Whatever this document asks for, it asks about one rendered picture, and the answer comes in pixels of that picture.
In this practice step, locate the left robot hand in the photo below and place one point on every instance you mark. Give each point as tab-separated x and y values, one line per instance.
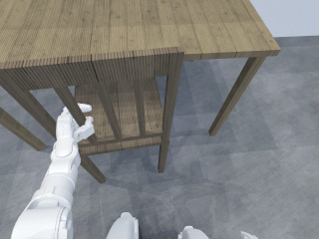
66	126

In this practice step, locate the robot right shin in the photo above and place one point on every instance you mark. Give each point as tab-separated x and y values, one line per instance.
188	227

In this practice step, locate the left robot upper arm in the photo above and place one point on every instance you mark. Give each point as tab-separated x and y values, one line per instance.
45	223

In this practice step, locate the chair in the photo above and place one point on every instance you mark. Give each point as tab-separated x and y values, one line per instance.
121	88

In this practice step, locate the robot right thigh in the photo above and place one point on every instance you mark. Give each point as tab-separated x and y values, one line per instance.
191	233

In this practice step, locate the robot left forearm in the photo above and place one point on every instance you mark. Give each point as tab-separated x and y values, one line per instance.
57	187

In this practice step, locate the table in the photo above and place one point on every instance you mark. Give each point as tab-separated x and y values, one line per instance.
206	29

